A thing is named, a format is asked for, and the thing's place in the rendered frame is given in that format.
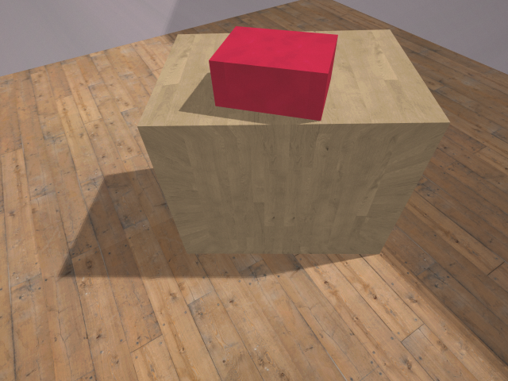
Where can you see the pedestal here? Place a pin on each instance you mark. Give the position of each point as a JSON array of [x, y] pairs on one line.
[[245, 182]]

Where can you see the carton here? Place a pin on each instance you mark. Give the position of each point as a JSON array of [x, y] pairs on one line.
[[274, 71]]

